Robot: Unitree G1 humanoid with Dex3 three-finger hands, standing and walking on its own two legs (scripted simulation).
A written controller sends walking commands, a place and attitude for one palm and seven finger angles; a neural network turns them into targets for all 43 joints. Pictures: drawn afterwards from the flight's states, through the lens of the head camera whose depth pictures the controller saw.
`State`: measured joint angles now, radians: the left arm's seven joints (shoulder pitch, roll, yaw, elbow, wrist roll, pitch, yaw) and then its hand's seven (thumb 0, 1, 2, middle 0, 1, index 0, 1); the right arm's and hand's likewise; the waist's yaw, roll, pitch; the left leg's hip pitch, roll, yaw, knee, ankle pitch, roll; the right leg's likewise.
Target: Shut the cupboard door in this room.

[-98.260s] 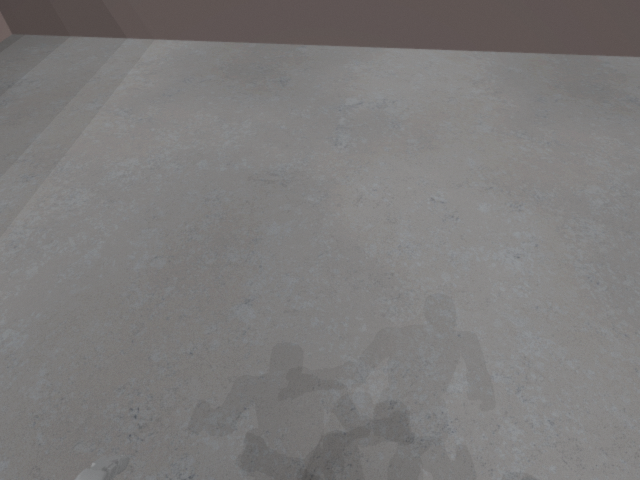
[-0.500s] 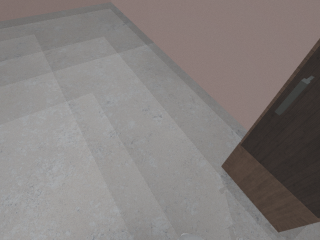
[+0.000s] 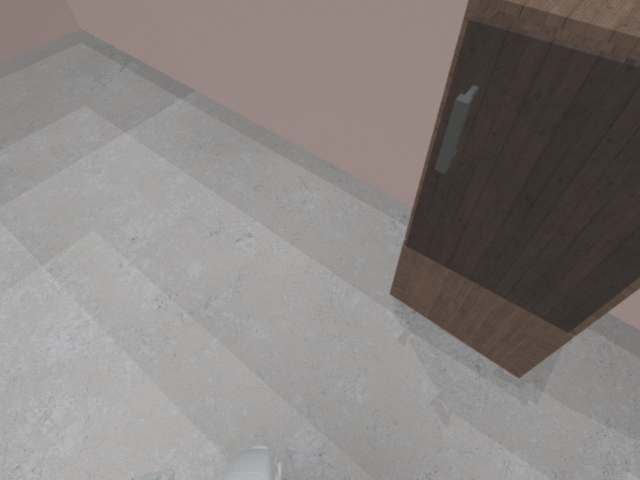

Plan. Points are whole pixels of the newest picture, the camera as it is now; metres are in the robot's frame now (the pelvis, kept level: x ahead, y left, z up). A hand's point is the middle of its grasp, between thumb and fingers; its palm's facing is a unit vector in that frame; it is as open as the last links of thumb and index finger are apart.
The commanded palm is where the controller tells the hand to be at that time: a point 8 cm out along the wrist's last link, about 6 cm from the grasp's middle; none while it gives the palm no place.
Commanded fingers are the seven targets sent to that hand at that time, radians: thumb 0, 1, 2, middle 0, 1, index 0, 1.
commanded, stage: turn to face it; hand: left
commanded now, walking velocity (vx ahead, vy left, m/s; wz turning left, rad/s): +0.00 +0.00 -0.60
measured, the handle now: (456, 130) +0.67 -0.20 +0.02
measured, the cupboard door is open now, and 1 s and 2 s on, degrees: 3 3 3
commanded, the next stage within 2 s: take the last steps up to it in 0.86 s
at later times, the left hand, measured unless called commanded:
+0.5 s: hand (200, 453) +0.17 +0.19 -0.16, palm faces -0.29 -0.91 -0.28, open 7.4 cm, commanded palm none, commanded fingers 0.00 0.90 0.90 -0.20 -0.30 -0.20 -0.30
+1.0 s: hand (222, 439) +0.19 +0.17 -0.18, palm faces -0.43 -0.89 -0.18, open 7.4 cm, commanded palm none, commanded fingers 0.00 0.90 0.90 -0.20 -0.30 -0.20 -0.30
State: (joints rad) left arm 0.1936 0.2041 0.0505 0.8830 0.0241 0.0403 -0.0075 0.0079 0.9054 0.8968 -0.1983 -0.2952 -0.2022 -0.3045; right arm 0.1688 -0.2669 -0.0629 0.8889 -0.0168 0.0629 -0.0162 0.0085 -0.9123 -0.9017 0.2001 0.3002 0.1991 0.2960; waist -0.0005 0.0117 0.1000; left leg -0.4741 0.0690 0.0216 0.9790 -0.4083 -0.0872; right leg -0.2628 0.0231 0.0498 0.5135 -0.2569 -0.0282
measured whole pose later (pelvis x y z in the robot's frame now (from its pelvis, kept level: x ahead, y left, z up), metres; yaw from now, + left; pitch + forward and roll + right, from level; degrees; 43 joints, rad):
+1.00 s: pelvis +0.03 +0.03 +0.00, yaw -28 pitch +1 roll -2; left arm 0.18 0.23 0.07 0.95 0.02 0.07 -0.02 0.01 0.91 0.90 -0.20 -0.29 -0.20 -0.30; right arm 0.24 -0.17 0.00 0.93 -0.04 0.01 -0.04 0.01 -0.91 -0.90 0.20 0.30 0.20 0.30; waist 0.00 -0.04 0.06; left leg -0.27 0.06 0.09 0.52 -0.26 0.02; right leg -0.40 0.02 0.03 0.98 -0.47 0.01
